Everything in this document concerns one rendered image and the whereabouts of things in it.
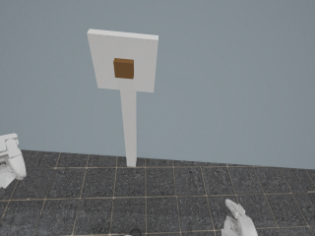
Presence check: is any panel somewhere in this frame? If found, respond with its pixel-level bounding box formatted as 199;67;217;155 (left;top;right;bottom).
87;29;158;167

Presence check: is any robot right hand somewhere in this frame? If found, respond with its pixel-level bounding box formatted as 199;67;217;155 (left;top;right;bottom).
220;199;258;236

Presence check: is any button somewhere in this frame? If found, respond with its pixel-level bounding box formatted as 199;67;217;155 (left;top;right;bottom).
113;58;134;80

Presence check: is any robot left hand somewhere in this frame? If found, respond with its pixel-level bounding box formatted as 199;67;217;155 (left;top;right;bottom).
0;133;27;189

